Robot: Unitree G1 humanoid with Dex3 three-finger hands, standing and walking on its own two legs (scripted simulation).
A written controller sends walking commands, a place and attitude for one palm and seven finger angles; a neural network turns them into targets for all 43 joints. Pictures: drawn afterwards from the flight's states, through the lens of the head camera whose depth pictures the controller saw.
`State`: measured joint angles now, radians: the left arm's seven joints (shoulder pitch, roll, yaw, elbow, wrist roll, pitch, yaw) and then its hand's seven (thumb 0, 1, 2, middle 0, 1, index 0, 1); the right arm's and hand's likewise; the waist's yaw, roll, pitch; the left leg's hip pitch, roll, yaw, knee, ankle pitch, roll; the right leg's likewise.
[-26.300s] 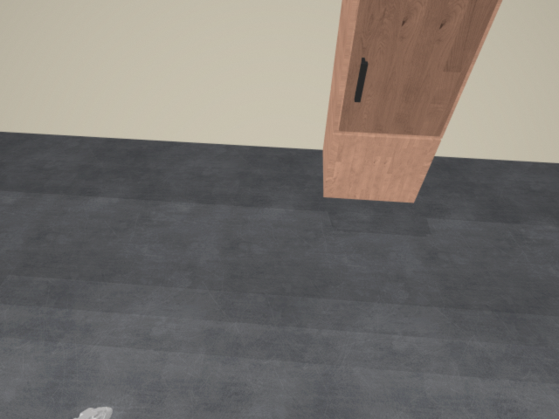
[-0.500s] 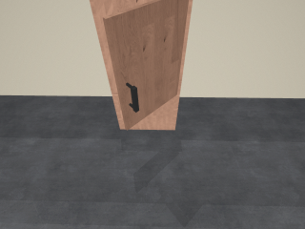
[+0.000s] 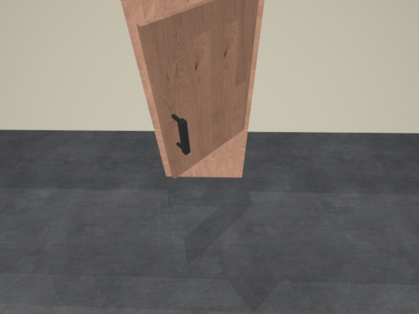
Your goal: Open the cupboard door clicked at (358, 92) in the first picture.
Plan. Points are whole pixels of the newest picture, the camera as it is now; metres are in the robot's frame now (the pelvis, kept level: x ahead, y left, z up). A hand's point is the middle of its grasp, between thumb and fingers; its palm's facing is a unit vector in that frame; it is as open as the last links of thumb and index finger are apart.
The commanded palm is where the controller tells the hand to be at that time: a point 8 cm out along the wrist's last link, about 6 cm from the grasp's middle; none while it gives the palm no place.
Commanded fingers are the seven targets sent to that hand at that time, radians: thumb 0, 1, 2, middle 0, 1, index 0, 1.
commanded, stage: look to check the result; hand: left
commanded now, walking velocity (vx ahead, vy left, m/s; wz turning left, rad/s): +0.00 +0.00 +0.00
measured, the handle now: (180, 134) +0.66 +0.14 -0.12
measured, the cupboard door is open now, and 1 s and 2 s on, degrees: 45 45 45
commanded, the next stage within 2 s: walk to a spot facing it in 0.22 s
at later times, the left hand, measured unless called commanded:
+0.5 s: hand out of the picture +0.09 +0.22 -0.16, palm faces -0.03 -0.95 -0.33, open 7.4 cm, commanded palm none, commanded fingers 0.00 0.90 0.90 -0.20 -0.30 -0.20 -0.30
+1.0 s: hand out of the picture +0.10 +0.15 -0.18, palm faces -0.24 -0.93 -0.28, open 7.4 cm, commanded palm none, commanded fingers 0.00 0.90 0.90 -0.20 -0.30 -0.20 -0.30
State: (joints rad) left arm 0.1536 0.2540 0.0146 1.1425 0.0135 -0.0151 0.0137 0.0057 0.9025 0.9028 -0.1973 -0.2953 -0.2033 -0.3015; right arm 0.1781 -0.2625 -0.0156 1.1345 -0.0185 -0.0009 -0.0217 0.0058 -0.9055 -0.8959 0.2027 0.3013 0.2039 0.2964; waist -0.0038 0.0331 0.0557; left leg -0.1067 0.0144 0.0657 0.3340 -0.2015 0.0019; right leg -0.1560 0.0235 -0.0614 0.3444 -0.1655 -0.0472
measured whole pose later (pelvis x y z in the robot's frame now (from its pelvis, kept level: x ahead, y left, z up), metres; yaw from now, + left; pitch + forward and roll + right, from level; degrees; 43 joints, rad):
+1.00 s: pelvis +0.00 -0.03 -0.01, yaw -18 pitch +1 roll +2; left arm 0.21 0.19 0.08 0.94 0.03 0.04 0.02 0.00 0.90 0.90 -0.20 -0.30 -0.20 -0.30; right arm 0.14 -0.22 -0.07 0.96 -0.01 0.06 -0.04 0.01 -0.91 -0.90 0.20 0.30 0.20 0.30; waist 0.02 0.01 0.13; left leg -0.44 0.05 0.02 1.05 -0.48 -0.05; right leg -0.33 0.07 0.07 0.58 -0.26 -0.07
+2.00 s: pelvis +0.02 -0.11 -0.03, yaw -54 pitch +1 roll -1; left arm 0.10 0.26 0.07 0.87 0.02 0.00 -0.06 0.01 0.90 0.90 -0.20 -0.30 -0.20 -0.30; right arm 0.38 -0.25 -0.04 0.97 -0.02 0.01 -0.01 0.01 -0.90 -0.90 0.21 0.30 0.21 0.30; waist -0.04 0.01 0.07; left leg -0.31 0.19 0.11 0.89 -0.52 -0.07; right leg -0.36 -0.02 -0.06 0.63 -0.28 -0.02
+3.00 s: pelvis +0.18 -0.49 -0.02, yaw -72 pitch -1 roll +0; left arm 0.36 0.19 0.06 1.12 0.02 -0.02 -0.01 0.01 0.91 0.90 -0.20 -0.29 -0.20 -0.30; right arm 0.12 -0.17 -0.05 0.96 -0.04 -0.08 0.00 0.00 -0.91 -0.90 0.20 0.30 0.20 0.30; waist 0.02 -0.03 0.06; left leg -0.37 0.07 0.14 0.62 -0.23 0.03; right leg -0.28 0.01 -0.05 1.03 -0.47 -0.04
